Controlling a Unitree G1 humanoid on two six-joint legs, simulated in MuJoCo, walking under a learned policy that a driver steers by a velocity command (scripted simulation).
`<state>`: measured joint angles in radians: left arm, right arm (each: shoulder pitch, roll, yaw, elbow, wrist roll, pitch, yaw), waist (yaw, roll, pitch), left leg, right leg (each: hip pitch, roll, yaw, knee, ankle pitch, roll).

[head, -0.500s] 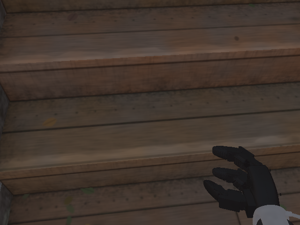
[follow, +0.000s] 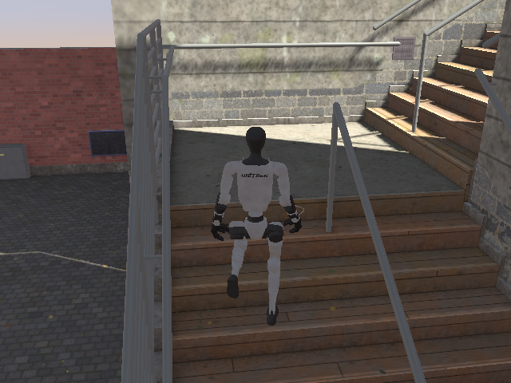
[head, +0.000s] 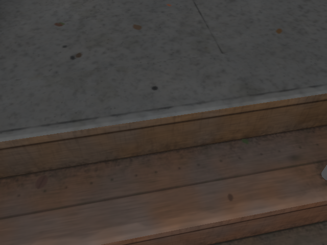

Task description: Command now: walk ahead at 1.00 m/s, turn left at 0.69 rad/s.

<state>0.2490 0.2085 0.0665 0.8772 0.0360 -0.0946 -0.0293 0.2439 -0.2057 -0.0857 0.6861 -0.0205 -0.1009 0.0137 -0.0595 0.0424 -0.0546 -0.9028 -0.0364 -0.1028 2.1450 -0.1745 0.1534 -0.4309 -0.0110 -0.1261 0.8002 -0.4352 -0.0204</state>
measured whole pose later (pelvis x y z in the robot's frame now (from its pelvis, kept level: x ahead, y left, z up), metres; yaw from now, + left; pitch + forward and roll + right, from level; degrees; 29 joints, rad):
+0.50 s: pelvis +0.37 +0.05 +0.22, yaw +24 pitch +5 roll -3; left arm -0.21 -0.02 -0.13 0.33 0.08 -0.11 0.02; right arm 0.55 -0.24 -0.06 0.95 0.00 -0.07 -0.02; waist -0.07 0.05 -0.03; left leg -0.07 -0.17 -0.26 0.35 -0.29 0.18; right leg -1.32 -0.02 -0.02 1.88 -0.49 -0.09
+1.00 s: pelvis +0.74 +0.25 +0.46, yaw +22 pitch +5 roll +0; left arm 0.53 0.20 0.13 0.87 0.01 -0.09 -0.02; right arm 0.00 -0.10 0.01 0.57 -0.01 -0.11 0.00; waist 0.09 -0.03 -0.04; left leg -0.78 0.12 0.10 1.20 -0.48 0.01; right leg -0.43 0.03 0.13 1.55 0.01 -0.09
